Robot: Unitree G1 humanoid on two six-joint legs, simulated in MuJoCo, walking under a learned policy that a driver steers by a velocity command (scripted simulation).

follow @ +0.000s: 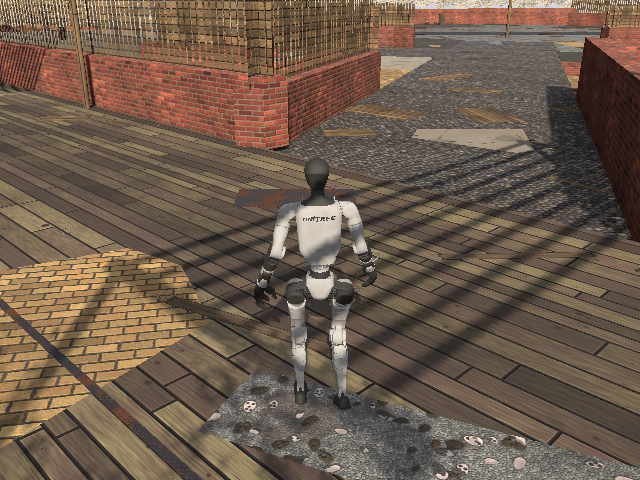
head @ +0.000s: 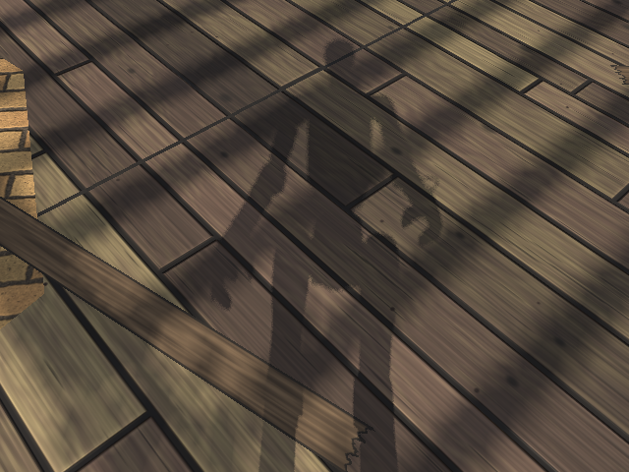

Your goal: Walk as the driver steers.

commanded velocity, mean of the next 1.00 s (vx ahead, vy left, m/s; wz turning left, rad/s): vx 0.50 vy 0.00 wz -0.08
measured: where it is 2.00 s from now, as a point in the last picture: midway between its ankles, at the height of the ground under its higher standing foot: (349, 248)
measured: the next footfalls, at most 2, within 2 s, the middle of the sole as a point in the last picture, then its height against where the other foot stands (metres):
right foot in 0.38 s outside the picture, level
left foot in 0.90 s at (322, 391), level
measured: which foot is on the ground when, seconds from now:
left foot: down 0.00-0.40, up 0.42-0.88, down 0.90-1.00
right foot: up 0.00-0.36, down 0.38-0.90, up 0.92-1.00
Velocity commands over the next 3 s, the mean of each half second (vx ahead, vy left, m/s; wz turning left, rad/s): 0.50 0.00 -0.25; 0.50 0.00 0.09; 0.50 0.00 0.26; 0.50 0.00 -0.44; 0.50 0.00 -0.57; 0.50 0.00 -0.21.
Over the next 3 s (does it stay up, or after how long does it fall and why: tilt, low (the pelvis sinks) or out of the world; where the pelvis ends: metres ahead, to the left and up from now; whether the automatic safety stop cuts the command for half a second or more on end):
stays up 1.56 -0.24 0.00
